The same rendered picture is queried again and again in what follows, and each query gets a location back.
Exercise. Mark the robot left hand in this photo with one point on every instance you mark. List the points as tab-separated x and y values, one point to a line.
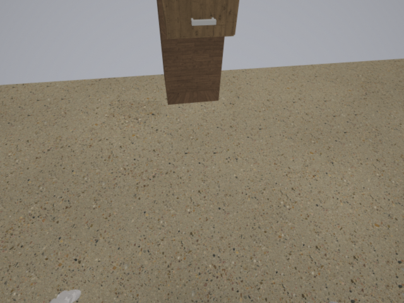
67	296

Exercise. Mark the cabinet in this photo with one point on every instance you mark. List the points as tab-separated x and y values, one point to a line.
192	67

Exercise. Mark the handle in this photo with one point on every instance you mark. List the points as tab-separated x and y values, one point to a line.
211	21

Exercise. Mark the drawer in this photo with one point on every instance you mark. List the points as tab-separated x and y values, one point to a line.
177	16

